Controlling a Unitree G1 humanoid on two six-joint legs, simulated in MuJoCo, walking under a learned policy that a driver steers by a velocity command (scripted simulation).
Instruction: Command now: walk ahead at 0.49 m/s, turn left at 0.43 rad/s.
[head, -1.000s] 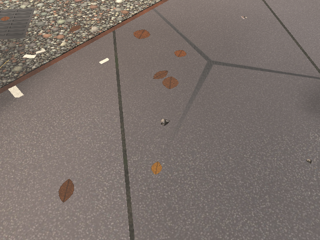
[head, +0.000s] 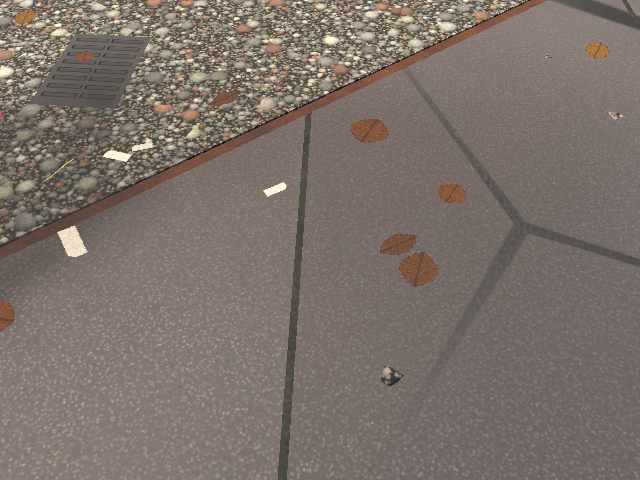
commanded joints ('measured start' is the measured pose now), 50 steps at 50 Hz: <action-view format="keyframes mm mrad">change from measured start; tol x32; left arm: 1 -100 135 22 -73 -1 -17 14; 50 -236 89 -10 -87 -11 75 22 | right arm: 1 -2 -28 -1 -59 -5 -15 16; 50 74 -52 6 29 -38 47 -14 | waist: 1 -30 -79 45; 15 -152 126 -452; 50 -47 -55 -127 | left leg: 1 36 14 14 -163 172 -4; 12 365 -173 227 -430 -57 144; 15 1143 250 -753 -682 -93 457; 24 500 41 -19 -725 733 263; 35 588 23 -49 -538 416 151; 39 383 -119 22 -357 -332 -13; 50 465 -84 16 -566 14 26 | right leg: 1 -90 -269 73 -151 237 -116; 12 149 -323 -65 398 935 -28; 15 -668 -19 226 1212 -429 80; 34 -345 -107 183 280 142 70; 37 47 -296 354 263 908 -83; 43 -189 -217 326 188 161 -46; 50 -61 -159 244 286 381 -32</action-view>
